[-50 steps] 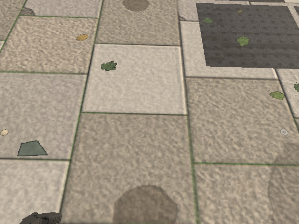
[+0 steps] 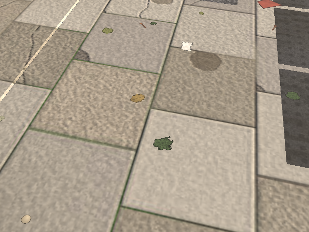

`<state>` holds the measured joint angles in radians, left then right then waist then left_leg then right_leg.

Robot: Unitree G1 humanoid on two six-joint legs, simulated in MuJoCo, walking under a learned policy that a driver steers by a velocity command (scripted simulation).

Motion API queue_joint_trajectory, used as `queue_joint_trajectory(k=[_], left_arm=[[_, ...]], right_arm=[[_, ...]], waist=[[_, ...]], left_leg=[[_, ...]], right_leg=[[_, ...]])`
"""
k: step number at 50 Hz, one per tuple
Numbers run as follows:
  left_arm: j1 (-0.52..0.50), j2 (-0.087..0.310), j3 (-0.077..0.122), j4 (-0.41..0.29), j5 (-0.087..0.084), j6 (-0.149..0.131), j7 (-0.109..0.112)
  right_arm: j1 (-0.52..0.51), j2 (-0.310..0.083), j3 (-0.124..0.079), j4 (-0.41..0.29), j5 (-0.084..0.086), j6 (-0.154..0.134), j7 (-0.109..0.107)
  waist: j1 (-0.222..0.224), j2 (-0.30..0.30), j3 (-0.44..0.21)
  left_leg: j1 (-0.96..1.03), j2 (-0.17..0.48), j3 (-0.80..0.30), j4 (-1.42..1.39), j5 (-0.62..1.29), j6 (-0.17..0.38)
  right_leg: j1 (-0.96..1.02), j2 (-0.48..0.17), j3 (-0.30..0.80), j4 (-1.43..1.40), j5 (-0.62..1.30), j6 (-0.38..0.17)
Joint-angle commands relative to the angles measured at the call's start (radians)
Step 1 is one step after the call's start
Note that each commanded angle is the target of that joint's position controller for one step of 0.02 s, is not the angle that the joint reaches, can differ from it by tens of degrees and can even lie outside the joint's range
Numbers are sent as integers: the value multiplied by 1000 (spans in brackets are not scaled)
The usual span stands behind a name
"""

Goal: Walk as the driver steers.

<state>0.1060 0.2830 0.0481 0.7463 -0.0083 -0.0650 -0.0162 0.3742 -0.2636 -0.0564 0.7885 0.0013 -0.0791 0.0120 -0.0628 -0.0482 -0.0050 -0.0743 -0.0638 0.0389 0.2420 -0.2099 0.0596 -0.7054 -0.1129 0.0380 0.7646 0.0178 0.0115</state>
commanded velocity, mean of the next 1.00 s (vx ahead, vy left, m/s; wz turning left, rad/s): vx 0.21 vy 0.00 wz -0.14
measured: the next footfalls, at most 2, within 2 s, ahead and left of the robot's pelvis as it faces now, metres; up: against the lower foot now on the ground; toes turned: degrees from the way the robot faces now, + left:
right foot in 0.20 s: +0.29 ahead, -0.15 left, +0.00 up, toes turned -8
left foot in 0.66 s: +0.42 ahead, +0.06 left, +0.00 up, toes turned -11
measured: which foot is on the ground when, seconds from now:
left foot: down 0.00-0.22, up 0.24-0.64, down 0.66-1.00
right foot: up 0.00-0.18, down 0.20-1.00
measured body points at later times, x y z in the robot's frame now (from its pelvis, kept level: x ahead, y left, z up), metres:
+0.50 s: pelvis +0.24 -0.07 +0.00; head +0.28 -0.09 +0.44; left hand +0.40 +0.17 -0.11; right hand +0.34 -0.36 -0.12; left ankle +0.36 +0.09 -0.69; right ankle +0.25 -0.14 -0.75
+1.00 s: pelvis +0.33 -0.05 -0.01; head +0.34 -0.05 +0.44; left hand +0.45 +0.20 -0.15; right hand +0.43 -0.32 -0.13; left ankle +0.38 +0.06 -0.75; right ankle +0.25 -0.14 -0.75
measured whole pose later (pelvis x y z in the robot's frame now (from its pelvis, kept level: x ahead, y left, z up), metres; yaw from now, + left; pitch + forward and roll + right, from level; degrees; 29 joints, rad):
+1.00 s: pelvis +0.33 -0.05 -0.01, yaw -10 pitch +0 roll +0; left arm 0.21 0.24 0.03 0.91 0.01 0.02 0.02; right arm 0.11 -0.22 -0.04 0.85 0.00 -0.02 -0.02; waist 0.01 0.00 0.03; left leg -0.31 0.00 -0.01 0.55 -0.23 0.01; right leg -0.14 0.03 0.03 0.52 -0.37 -0.02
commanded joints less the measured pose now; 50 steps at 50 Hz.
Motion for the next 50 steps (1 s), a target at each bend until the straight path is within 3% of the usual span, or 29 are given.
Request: queue_joint_trajectory(k=[1,5,7,8,9,10,11,12,13,14,15,16,17,20,23,28,31,32,33,34,35,36,37,40,45,50], left_arm=[[-93,35,-1,-78,-11,-11,-16],[-165,45,1,-127,-15,-10,-39],[-145,58,7,-138,-9,-10,-49],[-99,77,17,-133,-4,-8,-49],[14,107,37,-108,-2,-6,-47],[159,162,65,-73,1,-5,-36],[270,278,89,-70,22,-4,-19],[271,238,72,-70,4,-1,-19],[242,184,54,-79,7,4,-17],[184,147,44,-84,8,6,-13],[130,116,34,-84,4,5,-13],[93,88,24,-88,7,4,-10],[71,87,22,-90,17,4,-10],[46,106,27,-69,26,-10,-6],[40,106,26,-46,18,3,9],[77,102,19,4,22,26,14],[62,88,11,24,13,35,14],[70,75,5,32,6,35,15],[107,55,-2,35,19,28,16],[213,52,1,53,36,19,13],[225,30,-7,68,35,21,16],[176,43,-8,64,32,31,19],[137,52,-5,62,26,44,23],[112,66,0,61,23,75,27],[121,60,3,95,16,77,36],[126,53,6,134,14,80,42]], right_arm=[[-25,-172,-43,-47,4,-19,-9],[9,-179,-49,-5,7,-3,-15],[-12,-193,-54,-4,10,9,-23],[-24,-207,-58,-8,11,15,-28],[-43,-213,-58,-14,12,24,-35],[-34,-196,-49,-23,6,27,-45],[39,-113,-16,-67,-22,9,-41],[82,-87,3,-42,-27,-16,-24],[17,-174,-22,-45,12,-30,-10],[-66,-166,-16,-69,28,-33,-10],[-107,-154,-16,-72,14,-28,-18],[-115,-160,-23,-72,1,-14,-26],[-93,-147,-23,-68,-1,3,-30],[-40,-99,-15,-50,-8,34,-46],[-98,-76,-8,-55,-12,37,-48],[-210,-84,-11,-71,-4,43,-40],[-213,-89,-16,-71,-11,39,-34],[-196,-93,-18,-64,-19,34,-32],[-186,-133,-25,-63,-28,29,-37],[-206,-184,-35,-69,-27,32,-43],[-217,-120,-24,-61,-19,42,-42],[-237,-81,-17,-63,-9,50,-36],[-250,-71,-15,-63,-8,54,-32],[-246,-88,-18,-46,-12,46,-25],[-259,-82,-18,-11,-7,43,-29],[-285,-78,-18,29,-4,54,-33]], waist=[[-3,101,45],[-20,98,74],[3,116,48],[30,136,4],[96,136,-64],[160,102,-143],[150,-100,-292],[131,-187,-442],[159,-84,-382],[143,-29,-252],[112,44,-153],[79,37,-115],[49,13,-102],[11,-15,-110],[26,-29,-121],[77,-34,-96],[58,-35,-73],[42,-14,-71],[61,40,-97],[135,144,-128],[125,197,-160],[101,182,-133],[86,149,-106],[76,120,-67],[72,83,-76],[73,55,-52]], left_leg=[[-16,275,-87,-103,235,137],[131,328,-49,-47,300,112],[172,331,-13,34,523,86],[179,322,9,112,717,70],[159,294,49,263,870,46],[26,250,77,483,828,6],[-369,128,93,886,348,-66],[-563,-8,-62,1130,-388,-103],[-615,63,-156,1182,-359,-90],[-634,108,-128,1137,-307,-83],[-622,142,-105,1048,-261,-85],[-565,168,-103,977,-228,-86],[-491,171,-101,944,-196,-92],[-417,157,-87,819,-96,-121],[-394,155,-84,638,45,-125],[-345,139,-93,430,122,-115],[-277,119,-85,284,102,-81],[-201,119,-87,177,236,-60],[-97,183,-153,172,499,-37],[14,251,-207,241,664,24],[20,256,-213,258,575,68],[-14,221,-198,252,441,57],[-46,193,-178,251,357,34],[-86,162,-152,256,332,8],[-59,151,-140,278,403,11],[-60,138,-131,268,346,11]], right_leg=[[34,18,-14,-108,101,-15],[-18,42,-12,-173,-5,-60],[44,76,-55,-190,-99,-90],[133,113,-93,-187,-143,-108],[292,157,-128,-219,-133,-133],[547,148,-72,-244,-39,-168],[970,-122,339,-217,176,-315],[1115,-284,707,-355,291,-447],[1043,-250,561,-352,348,-397],[902,-206,392,-340,439,-352],[751,-157,289,-364,473,-311],[641,-124,232,-396,470,-287],[550,-104,201,-427,486,-281],[458,-77,107,-465,602,-289],[470,-42,41,-460,562,-250],[521,-59,75,-452,365,-231],[532,-65,116,-389,249,-211],[517,-36,114,-356,172,-174],[485,16,99,-312,69,-126],[404,91,59,-293,-126,-83],[406,110,30,-307,-257,-52],[413,115,21,-319,-277,-38],[410,114,19,-321,-258,-38],[431,100,37,-322,-183,-53],[469,89,41,-310,-94,-47],[478,87,38,-325,-114,-42]])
